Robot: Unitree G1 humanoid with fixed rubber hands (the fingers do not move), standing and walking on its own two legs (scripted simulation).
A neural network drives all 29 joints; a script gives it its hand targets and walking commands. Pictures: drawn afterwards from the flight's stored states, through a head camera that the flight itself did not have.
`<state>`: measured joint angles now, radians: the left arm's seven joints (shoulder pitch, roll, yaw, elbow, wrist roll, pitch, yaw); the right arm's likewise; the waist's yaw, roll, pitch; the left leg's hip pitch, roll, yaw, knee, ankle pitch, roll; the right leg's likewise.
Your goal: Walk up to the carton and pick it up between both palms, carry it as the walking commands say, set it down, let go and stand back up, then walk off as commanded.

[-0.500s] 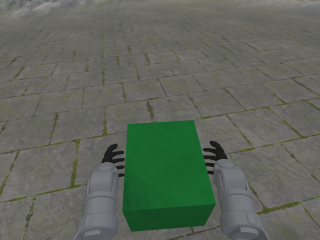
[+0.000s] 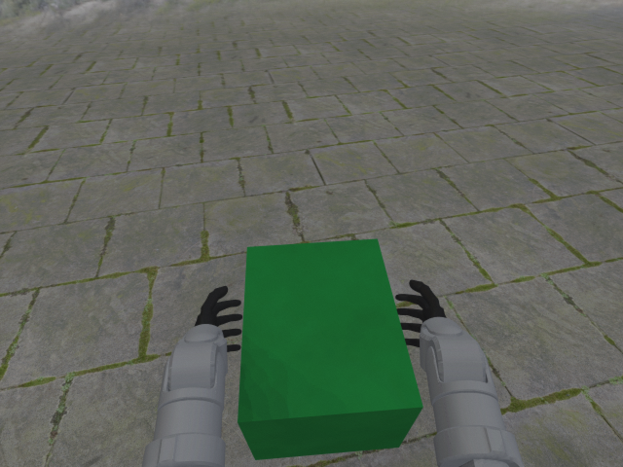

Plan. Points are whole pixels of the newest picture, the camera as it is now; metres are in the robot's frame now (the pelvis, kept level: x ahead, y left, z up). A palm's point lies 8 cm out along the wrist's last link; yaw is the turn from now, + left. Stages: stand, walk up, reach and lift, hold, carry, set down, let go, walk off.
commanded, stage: hold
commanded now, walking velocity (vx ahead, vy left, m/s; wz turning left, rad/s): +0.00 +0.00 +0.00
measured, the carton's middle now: (319, 343) +0.32 +0.00 -0.04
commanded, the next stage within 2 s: carry in 1.12 s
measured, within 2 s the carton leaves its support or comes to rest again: neither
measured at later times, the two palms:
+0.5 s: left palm (209, 336) +0.28 +0.15 +0.05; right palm (434, 330) +0.28 -0.16 +0.05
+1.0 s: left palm (207, 337) +0.28 +0.15 +0.05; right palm (432, 332) +0.28 -0.15 +0.04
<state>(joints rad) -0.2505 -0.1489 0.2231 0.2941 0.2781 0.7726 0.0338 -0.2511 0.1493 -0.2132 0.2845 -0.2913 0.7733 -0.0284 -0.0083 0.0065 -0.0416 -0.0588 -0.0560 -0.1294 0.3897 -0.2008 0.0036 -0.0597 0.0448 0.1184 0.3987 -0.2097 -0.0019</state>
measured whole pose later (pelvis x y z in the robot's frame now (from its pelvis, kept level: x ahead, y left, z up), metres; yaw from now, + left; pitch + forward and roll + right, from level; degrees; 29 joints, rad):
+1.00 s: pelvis +0.00 +0.00 +0.00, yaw +0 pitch -7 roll +0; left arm -0.26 -0.15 0.22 0.27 0.28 0.77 0.03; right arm -0.24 0.15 -0.21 0.26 -0.28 0.77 -0.03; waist 0.00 0.00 -0.02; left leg -0.07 -0.05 -0.12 0.40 -0.20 0.00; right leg -0.06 0.05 0.11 0.40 -0.21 0.00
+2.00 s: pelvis +0.39 -0.21 -0.02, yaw +3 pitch +5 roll -2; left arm -0.18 -0.14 0.01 -0.38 0.09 1.24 0.28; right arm -0.12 0.13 -0.07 -0.47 -0.08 1.28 -0.23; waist 0.02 0.02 -0.07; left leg -0.38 0.20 0.01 1.15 -0.43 -0.03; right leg -0.38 -0.06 -0.24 0.56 -0.26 -0.03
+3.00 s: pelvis +1.26 -0.46 -0.01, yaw +3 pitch +5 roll +0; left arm -0.10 -0.13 0.02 -0.47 0.08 1.22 0.23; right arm -0.06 0.13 -0.02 -0.51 -0.09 1.22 -0.22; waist 0.03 -0.01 -0.07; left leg -0.61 0.07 0.22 0.60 -0.11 0.00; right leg 0.06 0.06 -0.25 0.19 -0.35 -0.07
